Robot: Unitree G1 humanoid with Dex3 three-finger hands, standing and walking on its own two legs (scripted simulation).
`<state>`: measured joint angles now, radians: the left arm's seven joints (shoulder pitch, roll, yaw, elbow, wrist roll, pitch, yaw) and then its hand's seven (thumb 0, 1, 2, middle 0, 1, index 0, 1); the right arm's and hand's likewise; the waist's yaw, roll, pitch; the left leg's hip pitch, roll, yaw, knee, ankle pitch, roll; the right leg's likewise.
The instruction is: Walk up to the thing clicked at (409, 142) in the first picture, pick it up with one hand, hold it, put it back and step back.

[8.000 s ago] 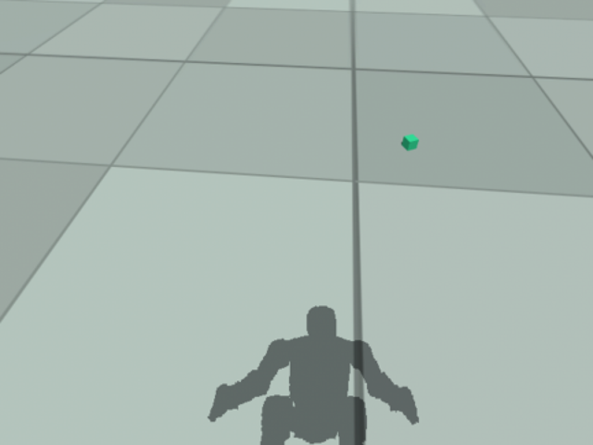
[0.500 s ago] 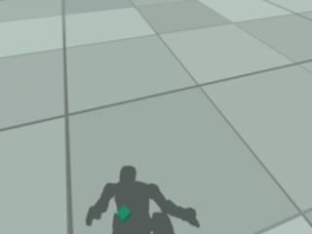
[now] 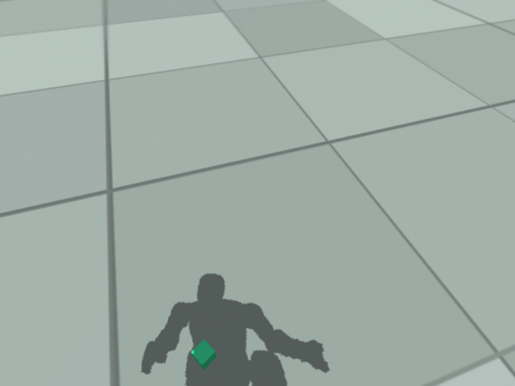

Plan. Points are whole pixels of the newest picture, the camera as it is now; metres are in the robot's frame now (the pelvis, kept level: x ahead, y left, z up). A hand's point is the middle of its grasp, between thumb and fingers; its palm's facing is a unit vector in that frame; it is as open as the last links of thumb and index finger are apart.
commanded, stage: stand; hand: left
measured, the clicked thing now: (204, 354) +0.41 +0.22 -0.75
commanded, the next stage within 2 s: rise first in 1.78 s
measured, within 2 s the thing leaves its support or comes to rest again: neither
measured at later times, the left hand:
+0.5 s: hand out of the picture +0.07 +0.25 -0.16, palm faces -0.03 -0.94 -0.34, open 7.3 cm
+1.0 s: hand out of the picture +0.08 +0.26 -0.16, palm faces -0.03 -0.94 -0.34, open 7.3 cm
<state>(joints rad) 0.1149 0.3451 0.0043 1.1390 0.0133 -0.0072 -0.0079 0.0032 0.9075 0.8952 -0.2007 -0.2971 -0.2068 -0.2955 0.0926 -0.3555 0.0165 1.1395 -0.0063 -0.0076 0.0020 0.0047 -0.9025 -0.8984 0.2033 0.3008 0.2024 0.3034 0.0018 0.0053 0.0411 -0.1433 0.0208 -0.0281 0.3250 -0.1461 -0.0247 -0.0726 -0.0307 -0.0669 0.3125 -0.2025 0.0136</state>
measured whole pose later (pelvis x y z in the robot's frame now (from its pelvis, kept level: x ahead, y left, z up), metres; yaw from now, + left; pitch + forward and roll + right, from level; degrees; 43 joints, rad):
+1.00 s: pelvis +0.01 +0.00 +0.00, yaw +0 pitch -2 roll +0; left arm 0.12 0.35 0.00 1.13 0.01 -0.01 -0.01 0.00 0.91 0.90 -0.20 -0.30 -0.21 -0.30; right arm 0.10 -0.35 0.02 1.13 -0.01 -0.01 0.00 0.00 -0.90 -0.90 0.20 0.30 0.20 0.30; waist 0.00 0.00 0.04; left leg -0.13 0.02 -0.02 0.32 -0.16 -0.02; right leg -0.06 -0.04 -0.06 0.30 -0.21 0.02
